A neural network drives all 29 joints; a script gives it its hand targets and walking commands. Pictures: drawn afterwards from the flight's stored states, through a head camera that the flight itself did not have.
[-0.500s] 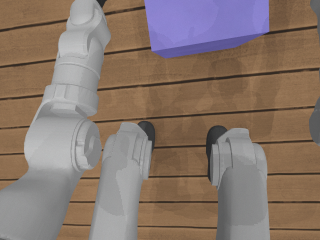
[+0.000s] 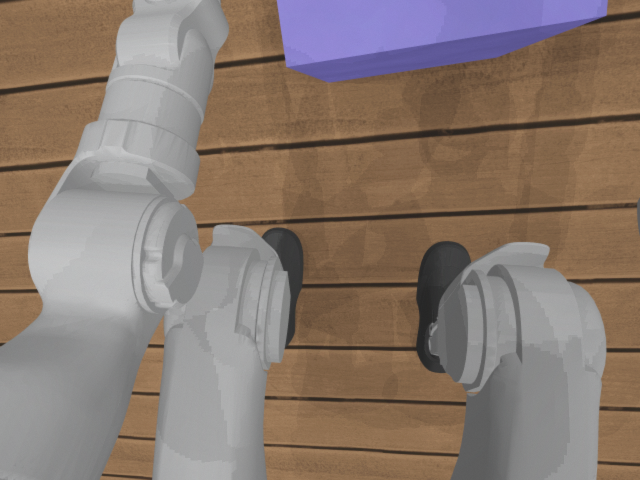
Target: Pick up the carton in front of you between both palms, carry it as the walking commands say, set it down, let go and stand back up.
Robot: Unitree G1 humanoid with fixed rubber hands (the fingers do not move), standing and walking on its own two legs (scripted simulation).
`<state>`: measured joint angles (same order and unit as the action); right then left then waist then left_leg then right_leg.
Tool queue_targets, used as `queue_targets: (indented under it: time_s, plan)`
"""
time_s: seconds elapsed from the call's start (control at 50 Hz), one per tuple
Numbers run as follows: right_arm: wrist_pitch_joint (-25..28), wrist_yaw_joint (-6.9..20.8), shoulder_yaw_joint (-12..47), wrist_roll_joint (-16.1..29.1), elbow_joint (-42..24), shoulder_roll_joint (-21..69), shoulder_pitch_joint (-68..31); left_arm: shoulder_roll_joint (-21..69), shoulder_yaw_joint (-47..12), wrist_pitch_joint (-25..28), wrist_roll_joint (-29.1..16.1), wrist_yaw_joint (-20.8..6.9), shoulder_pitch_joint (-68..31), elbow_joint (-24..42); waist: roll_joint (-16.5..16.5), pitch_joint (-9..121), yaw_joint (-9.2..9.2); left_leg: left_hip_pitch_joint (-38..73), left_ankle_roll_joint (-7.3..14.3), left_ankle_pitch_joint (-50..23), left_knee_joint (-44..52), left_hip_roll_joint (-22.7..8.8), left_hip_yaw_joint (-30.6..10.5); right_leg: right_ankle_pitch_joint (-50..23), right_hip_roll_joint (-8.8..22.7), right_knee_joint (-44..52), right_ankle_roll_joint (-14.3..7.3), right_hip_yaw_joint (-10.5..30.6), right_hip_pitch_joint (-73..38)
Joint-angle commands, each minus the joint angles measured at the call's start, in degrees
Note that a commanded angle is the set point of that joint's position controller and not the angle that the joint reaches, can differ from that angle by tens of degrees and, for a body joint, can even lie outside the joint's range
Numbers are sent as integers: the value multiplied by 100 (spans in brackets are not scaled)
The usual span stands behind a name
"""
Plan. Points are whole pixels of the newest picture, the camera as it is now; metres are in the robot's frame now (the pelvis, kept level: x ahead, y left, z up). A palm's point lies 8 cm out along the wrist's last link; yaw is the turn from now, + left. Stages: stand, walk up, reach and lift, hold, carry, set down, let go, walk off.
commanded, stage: reach and lift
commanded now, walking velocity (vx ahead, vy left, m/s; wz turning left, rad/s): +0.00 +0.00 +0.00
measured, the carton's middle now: out of the picture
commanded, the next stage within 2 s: none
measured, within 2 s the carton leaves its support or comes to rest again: leaves its support in 0.60 s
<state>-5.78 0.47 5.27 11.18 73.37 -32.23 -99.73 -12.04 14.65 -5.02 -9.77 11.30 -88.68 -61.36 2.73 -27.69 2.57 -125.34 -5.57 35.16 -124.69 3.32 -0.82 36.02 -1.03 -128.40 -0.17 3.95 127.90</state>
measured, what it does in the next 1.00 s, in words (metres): rises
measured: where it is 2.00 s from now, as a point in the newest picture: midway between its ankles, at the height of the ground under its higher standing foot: (354, 316)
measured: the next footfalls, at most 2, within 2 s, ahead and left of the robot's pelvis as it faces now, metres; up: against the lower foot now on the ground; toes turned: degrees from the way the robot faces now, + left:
none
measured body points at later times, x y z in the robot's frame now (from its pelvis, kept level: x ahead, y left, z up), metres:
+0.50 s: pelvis +0.00 +0.00 +0.00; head +0.38 -0.05 +0.22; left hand +0.57 +0.11 -0.18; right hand +0.59 -0.20 -0.18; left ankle +0.11 +0.14 -0.34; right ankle +0.09 -0.12 -0.34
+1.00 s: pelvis -0.02 +0.01 +0.08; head +0.27 -0.05 +0.42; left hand +0.51 +0.10 +0.00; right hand +0.52 -0.20 +0.00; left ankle +0.12 +0.15 -0.34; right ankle +0.09 -0.12 -0.34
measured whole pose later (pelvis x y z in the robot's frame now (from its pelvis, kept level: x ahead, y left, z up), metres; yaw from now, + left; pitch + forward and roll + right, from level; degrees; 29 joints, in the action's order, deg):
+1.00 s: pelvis -0.02 +0.01 +0.08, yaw -4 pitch +42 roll +3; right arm -21.5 -0.2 -19.1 -13.1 56.9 -11.8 -77.0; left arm 4.1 36.1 -19.8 12.5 7.0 -67.3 -40.3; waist 1.3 1.7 1.4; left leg -119.6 -6.2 30.0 -107.6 6.7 -4.8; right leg 28.2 -7.0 -108.8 3.6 6.5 122.0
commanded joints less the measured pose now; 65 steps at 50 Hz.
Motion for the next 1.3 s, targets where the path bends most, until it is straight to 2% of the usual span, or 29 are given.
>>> queue_targets:
  time_s: [0.0,0.1,0.14,0.16,0.2,0.24,0.26,0.3,0.34,0.4,0.48,0.54,0.62,0.64,0.66,0.7,0.72,0.78,0.82,0.88,0.96,1.06,1.18,1.28]
  plan:
    - [74,57,-187,-187,-463,-206,-1447,-429,243,129,217,-77,-1106,591,-859,7015,119,2867,130,-2572,610,119,715,-2661,84,1159,134,-146,-3599]
    - [90,12,-227,-251,-622,-87,-1750,-243,153,130,213,-59,-1459,697,-701,7026,-5,3247,155,-2389,656,158,658,-2239,51,1253,95,-214,-3337]
    - [50,57,-145,-238,-682,206,-1916,67,56,83,208,-69,-1658,736,-683,6938,-13,3387,166,-2192,693,209,665,-1982,20,1303,76,-255,-3334]
    - [9,140,-27,-211,-697,634,-2067,479,-37,38,216,-129,-1822,735,-701,6861,-8,3433,182,-2077,708,248,666,-1859,-6,1323,62,-272,-3346]
    - [-116,476,185,-249,-683,1948,-2428,1654,-99,-109,374,-392,-2174,632,-773,6625,65,3442,215,-1861,708,338,677,-1658,-85,1327,39,-303,-3306]
    - [-260,989,276,-415,-674,3612,-2633,3206,11,-328,657,-797,-2500,593,-808,6270,185,3461,258,-1745,655,412,702,-1533,-188,1235,39,-307,-3120]
    - [-373,1280,212,-515,-730,4436,-2460,3891,-125,-456,810,-1070,-2763,754,-897,6060,189,3334,301,-1713,652,456,730,-1508,-236,1212,35,-345,-2986]
    - [-552,1630,31,-604,-973,5261,-2127,4642,-216,-649,938,-1475,-2746,926,-818,5909,50,2879,328,-1742,594,471,758,-1669,-312,1199,6,-411,-2800]
    - [-623,1764,-126,-607,-1087,5699,-1784,5031,-266,-731,867,-1678,-2740,1080,-674,6083,-30,2764,355,-1908,552,501,771,-1938,-358,1158,-36,-450,-2755]
    - [-602,1757,-26,-480,-1518,5984,-1794,5441,-514,-764,651,-1731,-2712,1295,-458,6610,-121,2895,363,-2301,528,530,718,-2395,-371,1107,-78,-466,-2876]
    - [-593,1579,410,-187,-2340,6405,-2240,5882,-1045,-793,211,-1669,-3010,1709,-581,8008,-217,3080,352,-2877,480,568,752,-3240,-383,1056,-70,-502,-3793]
    - [-669,1418,724,-2,-3010,6880,-2304,6119,-1546,-817,-105,-1622,-3328,2345,-822,9563,-308,3081,325,-3206,525,616,849,-4213,-414,1036,-39,-494,-5067]
    - [-920,1169,1074,187,-4342,7498,-2415,6431,-2178,-996,-299,-1506,-3734,3501,-1091,12265,-329,3083,267,-3409,819,758,996,-5499,-517,1100,47,-467,-7220]
    - [-1008,1125,1075,171,-4391,7632,-2258,6440,-2186,-1073,-224,-1489,-3656,3562,-1093,12442,-304,3096,265,-3384,935,775,995,-5496,-552,1180,78,-507,-7311]
    - [-1082,1071,1123,146,-4413,7826,-2136,6483,-2223,-1152,-155,-1471,-3505,3586,-1091,12455,-234,3210,278,-3302,1054,798,999,-5193,-602,1315,116,-590,-7142]
    - [-1222,1069,1036,-23,-4029,8012,-1731,6431,-2241,-1261,64,-1456,-3274,3500,-1032,11771,-161,3554,300,-2886,1322,768,926,-4029,-676,1731,187,-758,-6178]
    - [-1275,1108,906,-164,-3675,8070,-1516,6479,-2141,-1315,212,-1463,-3069,3215,-1013,11097,-141,3557,297,-2613,1471,740,886,-3483,-705,1940,206,-821,-5601]
    - [-1381,1262,181,-773,-2525,8186,-713,6528,-1293,-1398,908,-1598,-2216,2215,-985,8984,25,2771,277,-1844,1908,707,858,-2461,-751,2468,190,-800,-4452]
    - [-1361,1309,-404,-1220,-2075,8192,-558,6419,-799,-1383,1318,-1688,-2111,2011,-948,8366,39,2587,306,-1405,2161,705,872,-1804,-752,2773,175,-815,-3943]
    - [-1325,1354,-904,-1605,-1904,8164,-728,6453,-456,-1380,1555,-1743,-2269,1992,-851,8197,12,2875,342,-1170,2499,724,817,-1320,-777,3059,105,-873,-3579]
    - [-1322,1412,-1094,-1727,-1989,8149,-941,6591,-521,-1441,1630,-1785,-2418,2048,-641,8523,-38,3374,333,-971,2925,728,760,-1059,-795,3388,56,-897,-3741]
    - [-1490,1397,-864,-1622,-2375,8394,-1098,6939,-1012,-1621,1378,-1895,-2605,2397,-497,9610,-207,3893,265,-916,3274,711,800,-1087,-807,3779,81,-917,-4639]
    - [-1746,1384,-214,-1304,-3031,8965,-694,7449,-1712,-1874,1006,-2107,-2035,2667,-600,10849,-234,4573,227,-1590,3625,731,856,-1913,-816,4165,183,-905,-5920]
    - [-1765,1359,172,-1178,-3319,9369,120,7615,-1973,-1892,937,-2247,-1088,2619,-813,10425,-168,4775,247,-2006,3995,738,773,-2540,-804,4525,261,-812,-6408]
